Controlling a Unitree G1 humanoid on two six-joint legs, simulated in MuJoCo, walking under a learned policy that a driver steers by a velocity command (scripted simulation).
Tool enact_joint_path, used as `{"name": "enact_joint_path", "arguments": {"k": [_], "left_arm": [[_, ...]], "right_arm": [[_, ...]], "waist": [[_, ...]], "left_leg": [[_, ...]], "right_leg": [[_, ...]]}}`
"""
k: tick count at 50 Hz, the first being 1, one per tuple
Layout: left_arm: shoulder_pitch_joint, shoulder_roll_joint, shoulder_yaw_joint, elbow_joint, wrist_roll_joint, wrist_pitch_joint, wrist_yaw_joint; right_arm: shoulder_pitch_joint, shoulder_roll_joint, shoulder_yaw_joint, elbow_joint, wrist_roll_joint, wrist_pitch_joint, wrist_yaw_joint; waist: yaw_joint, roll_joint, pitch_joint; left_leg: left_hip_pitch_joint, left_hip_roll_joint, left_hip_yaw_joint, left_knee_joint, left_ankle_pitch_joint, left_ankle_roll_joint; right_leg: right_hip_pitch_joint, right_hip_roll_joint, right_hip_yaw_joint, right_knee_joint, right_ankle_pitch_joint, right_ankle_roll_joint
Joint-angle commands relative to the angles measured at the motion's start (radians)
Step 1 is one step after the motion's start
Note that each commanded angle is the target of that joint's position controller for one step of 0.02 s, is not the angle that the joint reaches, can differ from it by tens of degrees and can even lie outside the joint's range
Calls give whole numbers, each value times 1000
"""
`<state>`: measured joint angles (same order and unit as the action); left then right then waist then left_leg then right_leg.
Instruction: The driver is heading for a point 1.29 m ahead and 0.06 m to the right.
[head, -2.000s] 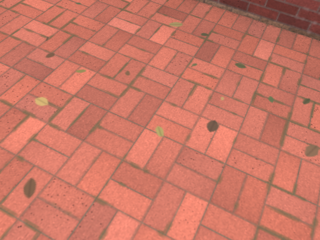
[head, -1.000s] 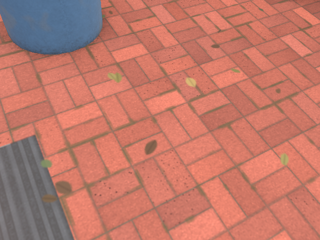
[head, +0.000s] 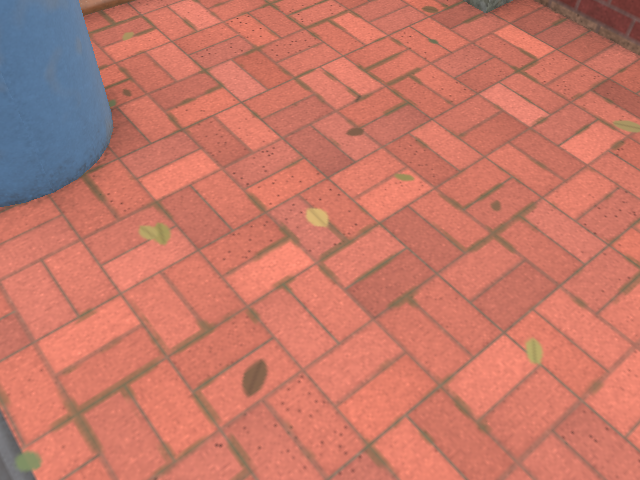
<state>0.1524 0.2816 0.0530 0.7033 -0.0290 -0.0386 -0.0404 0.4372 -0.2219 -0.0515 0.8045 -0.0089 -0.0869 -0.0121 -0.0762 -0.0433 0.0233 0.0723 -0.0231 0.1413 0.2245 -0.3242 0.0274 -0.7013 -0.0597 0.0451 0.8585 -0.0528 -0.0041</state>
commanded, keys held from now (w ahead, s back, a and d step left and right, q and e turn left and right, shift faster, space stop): w+e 0.14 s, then w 0.36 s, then w+q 0.46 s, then w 0.04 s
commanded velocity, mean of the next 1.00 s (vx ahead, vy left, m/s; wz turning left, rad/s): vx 0.49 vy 0.00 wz -0.02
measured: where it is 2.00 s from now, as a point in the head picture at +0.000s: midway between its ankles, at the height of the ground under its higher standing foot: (306, 226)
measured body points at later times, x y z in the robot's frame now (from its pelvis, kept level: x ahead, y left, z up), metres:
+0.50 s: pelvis +0.28 -0.06 +0.01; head +0.30 -0.08 +0.46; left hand +0.39 +0.20 -0.10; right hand +0.41 -0.35 -0.09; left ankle +0.48 +0.11 -0.66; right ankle +0.24 -0.12 -0.74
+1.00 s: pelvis +0.58 -0.04 +0.01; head +0.62 -0.03 +0.46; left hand +0.76 +0.22 -0.08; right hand +0.67 -0.32 -0.10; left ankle +0.58 +0.03 -0.74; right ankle +0.69 -0.23 -0.67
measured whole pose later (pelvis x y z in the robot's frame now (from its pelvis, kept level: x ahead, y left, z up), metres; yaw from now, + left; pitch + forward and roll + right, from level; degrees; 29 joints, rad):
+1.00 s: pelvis +0.58 -0.04 +0.01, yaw +2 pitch +2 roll +0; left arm 0.13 0.30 0.03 0.67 0.02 -0.09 0.00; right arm 0.33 -0.28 -0.05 0.71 0.01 -0.06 0.01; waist -0.04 -0.03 0.03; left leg -0.20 -0.12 -0.10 0.33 -0.16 0.09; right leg -0.65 -0.09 0.09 0.89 -0.19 0.06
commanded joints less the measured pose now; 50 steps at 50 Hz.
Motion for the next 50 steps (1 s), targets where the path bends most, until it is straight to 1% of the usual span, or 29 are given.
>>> {"name": "enact_joint_path", "arguments": {"k": [1, 3, 5, 7, 8, 9, 10, 11, 12, 13, 14, 15, 17, 21, 26, 31, 34, 35, 36, 37, 38, 39, 40, 41, 42, 43, 46, 48, 50], "left_arm": [[-198, 4, -15, -138, 3, -23, -21], [-213, 23, -9, -158, -1, -25, -33], [-171, 62, 10, -163, 1, -21, -38], [48, 135, 50, -118, -3, -9, -30], [205, 180, 78, -83, -1, 1, -10], [273, 249, 85, -56, 3, 10, 15], [260, 255, 75, -89, 15, -9, 12], [239, 179, 61, -76, 20, -16, 8], [172, 157, 51, -71, 15, -23, 7], [97, 135, 42, -77, 15, -31, 5], [52, 105, 33, -83, 28, -40, 4], [34, 88, 28, -86, 36, -45, 3], [44, 90, 28, -62, 29, -60, 2], [112, 116, 30, -14, 24, -64, 18], [186, 145, 29, 26, 15, -48, 34], [250, 154, 30, 77, 22, -31, 38], [222, 176, 36, 79, 25, -17, 47], [206, 189, 39, 74, 28, -12, 52], [181, 189, 36, 63, 30, -5, 58], [181, 167, 22, 36, 46, -9, 66], [308, 51, -15, 8, 60, -35, 48], [255, 117, -8, 17, 41, -66, 34], [151, 162, 4, -24, 4, -88, 22], [91, 150, -3, -44, 7, -100, 22], [64, 144, 1, -51, 27, -102, 26], [73, 145, 7, -57, 41, -94, 29], [112, 110, 0, -57, 50, -65, 38], [46, 88, -9, -78, 50, -56, 45], [-26, 63, -20, -86, 47, -59, 42]], "right_arm": [[-9, -183, -41, -37, 10, -10, -11], [-7, -200, -43, -20, 18, -2, -10], [-26, -231, -51, -20, 20, 10, -17], [-56, -258, -59, -33, 21, 26, -25], [-62, -250, -52, -43, 24, 23, -28], [-4, -120, -16, -76, -13, 10, -17], [59, -107, 6, -93, 12, -26, 2], [-73, -202, -22, -110, 52, -44, 12], [-139, -202, -19, -139, 64, -52, 12], [-156, -184, -16, -129, 43, -53, 1], [-140, -188, -22, -120, 27, -43, -5], [-106, -186, -24, -109, 22, -28, -4], [-81, -162, -21, -98, 11, -4, -7], [-217, -142, -14, -142, -1, 8, -14], [-373, -106, 3, -174, 14, -14, 11], [-474, -108, 11, -220, 29, -25, 54], [-422, -134, 1, -227, 30, -24, 73], [-345, -162, -13, -211, 26, -21, 71], [-205, -203, -36, -177, 24, -19, 65], [-42, -265, -57, -151, 20, -12, 54], [10, -355, -78, -145, 21, -14, 54], [35, -250, -56, -141, 31, -8, 49], [-28, -219, -45, -153, 24, -1, 41], [-90, -208, -41, -170, 20, 5, 37], [-137, -195, -36, -180, 18, 9, 37], [-163, -180, -29, -192, 10, 8, 35], [-187, -190, -34, -192, 19, 7, 26], [-173, -219, -43, -180, 23, 10, 14], [-153, -220, -42, -163, 27, 14, 5]], "waist": [[-22, 109, 115], [-4, 115, 111], [47, 155, 43], [175, 174, -97], [262, 128, -171], [196, -137, -258], [160, -171, -471], [209, -34, -355], [170, -1, -187], [119, 79, -108], [81, 58, -74], [53, 24, -72], [38, 9, -67], [79, 8, -7], [152, -3, 15], [189, -1, 46], [136, -29, -6], [92, -47, -68], [11, -29, -150], [-53, 37, -267], [19, 292, -381], [-29, 238, -427], [-34, 183, -266], [-8, 74, -177], [27, 17, -98], [61, 32, -79], [104, 91, -59], [89, 101, -33], [57, 116, -32]], "left_leg": [[-99, 249, -41, -102, 426, 111], [-38, 271, -10, -53, 592, 100], [29, 285, 23, 76, 965, 77], [-2, 273, 45, 372, 1166, 52], [-192, 239, 47, 613, 1024, 23], [-547, 103, 32, 988, 57, -17], [-744, -23, -208, 1229, -290, -27], [-828, 35, -277, 1247, -183, -19], [-835, 78, -247, 1170, -82, -5], [-786, 128, -234, 1090, -11, -6], [-723, 158, -235, 1035, 35, -11], [-666, 176, -239, 1015, 65, -15], [-642, 184, -220, 963, 92, -39], [-753, 187, -199, 761, 267, -76], [-743, 138, -168, 438, 490, -63], [-823, 103, -157, 332, 394, -4], [-710, 40, -124, 307, 248, 55], [-592, 1, -95, 313, 218, 77], [-393, -34, -75, 272, 265, 109], [-78, 95, -256, 294, 337, 170], [304, 343, -790, 239, 190, 370], [373, 359, -949, 122, 86, 371], [260, 325, -794, 101, 91, 316], [111, 284, -683, 87, 173, 288], [-26, 247, -608, 64, 286, 274], [-115, 216, -557, 37, 362, 268], [-260, 174, -479, -3, 457, 279], [-334, 141, -425, -13, 450, 263], [-366, 102, -366, -4, 393, 220]], "right_leg": [[6, 8, -84, -154, 77, -8], [34, 26, -107, -212, 42, -46], [125, 83, -152, -220, -31, -96], [405, 150, -171, -239, -64, -155], [693, 136, -93, -286, -33, -194], [1015, -101, 291, -294, -57, -276], [1160, -308, 841, -494, -294, -451], [1062, -270, 734, -573, -362, -378], [877, -233, 568, -595, -320, -330], [711, -187, 454, -602, -210, -291], [602, -147, 366, -615, -83, -277], [534, -118, 310, -641, -25, -272], [472, -103, 240, -669, 74, -283], [476, -72, 139, -693, 165, -257], [571, -70, 93, -696, 79, -202], [777, -157, 78, -635, 168, -202], [839, -170, 29, -524, 503, -166], [840, -157, 6, -427, 698, -151], [792, -118, -42, -244, 800, -122], [575, -86, -70, 28, 572, -87], [122, 127, -66, 420, -209, -2], [-22, 128, 79, 525, -468, -5], [-101, 69, 92, 529, -398, -16], [-84, 28, 74, 463, -333, -21], [-52, 2, 58, 373, -296, -11], [10, -19, 58, 322, -270, 0], [76, -25, 26, 199, -246, 53], [93, -11, 5, 61, -153, 80], [154, 8, -5, -112, 16, 83]]}}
